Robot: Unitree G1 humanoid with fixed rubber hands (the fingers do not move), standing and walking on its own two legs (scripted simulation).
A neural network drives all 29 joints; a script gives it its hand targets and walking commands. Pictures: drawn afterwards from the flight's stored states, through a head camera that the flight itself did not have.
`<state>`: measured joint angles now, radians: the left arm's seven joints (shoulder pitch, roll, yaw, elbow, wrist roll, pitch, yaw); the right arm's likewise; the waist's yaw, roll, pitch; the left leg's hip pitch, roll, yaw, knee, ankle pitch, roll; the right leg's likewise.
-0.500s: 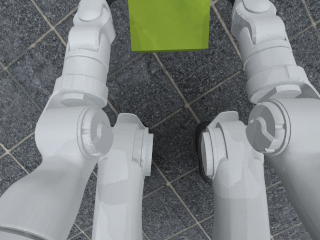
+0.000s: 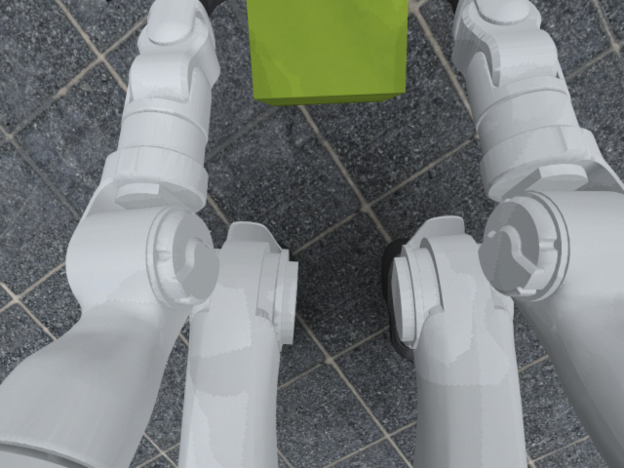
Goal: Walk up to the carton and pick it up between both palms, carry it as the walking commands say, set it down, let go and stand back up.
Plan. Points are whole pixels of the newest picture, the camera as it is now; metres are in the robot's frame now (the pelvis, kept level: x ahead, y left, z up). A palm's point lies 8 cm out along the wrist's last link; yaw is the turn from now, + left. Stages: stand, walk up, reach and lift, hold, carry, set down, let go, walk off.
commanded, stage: set down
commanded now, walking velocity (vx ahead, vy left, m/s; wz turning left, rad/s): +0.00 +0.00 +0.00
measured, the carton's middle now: out of the picture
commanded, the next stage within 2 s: none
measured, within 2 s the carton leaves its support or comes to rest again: neither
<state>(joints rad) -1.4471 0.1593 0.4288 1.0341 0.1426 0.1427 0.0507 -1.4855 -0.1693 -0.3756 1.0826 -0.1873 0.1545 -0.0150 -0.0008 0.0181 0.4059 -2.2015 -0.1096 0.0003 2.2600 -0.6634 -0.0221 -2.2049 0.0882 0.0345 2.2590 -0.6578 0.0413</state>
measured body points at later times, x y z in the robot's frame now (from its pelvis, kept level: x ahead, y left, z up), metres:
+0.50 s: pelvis +0.00 +0.00 +0.00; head +0.37 -0.01 +0.24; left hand +0.55 +0.13 -0.19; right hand +0.55 -0.13 -0.19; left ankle +0.09 +0.11 -0.33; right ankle +0.10 -0.12 -0.33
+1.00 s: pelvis -0.01 +0.00 +0.02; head +0.35 -0.01 +0.28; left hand +0.55 +0.14 -0.13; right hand +0.56 -0.15 -0.13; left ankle +0.09 +0.11 -0.33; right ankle +0.09 -0.12 -0.33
